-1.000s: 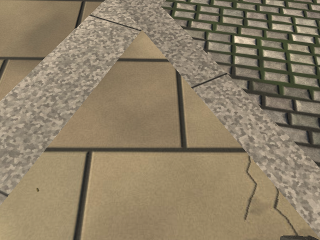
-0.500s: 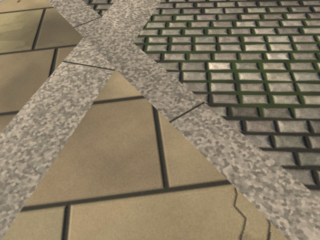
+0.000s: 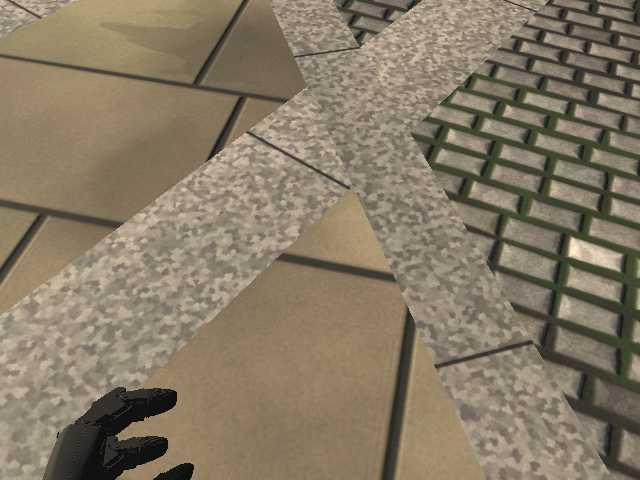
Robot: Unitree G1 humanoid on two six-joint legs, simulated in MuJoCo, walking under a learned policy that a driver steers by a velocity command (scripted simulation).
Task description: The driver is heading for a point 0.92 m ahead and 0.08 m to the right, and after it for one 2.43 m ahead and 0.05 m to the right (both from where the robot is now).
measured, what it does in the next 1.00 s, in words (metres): walks ahead, turning right: right foot, then left foot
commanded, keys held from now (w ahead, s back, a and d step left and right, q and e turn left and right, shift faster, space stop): w+q+shift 0.10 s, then w+shift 0.14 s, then w+e+shift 0.62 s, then e+shift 0.14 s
